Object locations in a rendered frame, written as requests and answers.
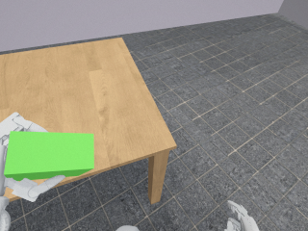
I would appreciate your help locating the robot right hand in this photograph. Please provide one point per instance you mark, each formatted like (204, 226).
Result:
(246, 223)

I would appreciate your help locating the left robot forearm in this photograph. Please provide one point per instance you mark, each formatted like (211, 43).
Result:
(5, 219)

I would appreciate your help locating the robot left hand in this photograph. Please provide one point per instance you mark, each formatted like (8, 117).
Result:
(26, 188)

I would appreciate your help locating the table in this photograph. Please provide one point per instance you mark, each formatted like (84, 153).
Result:
(94, 88)

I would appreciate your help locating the sponge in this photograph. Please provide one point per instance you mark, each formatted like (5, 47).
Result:
(43, 155)

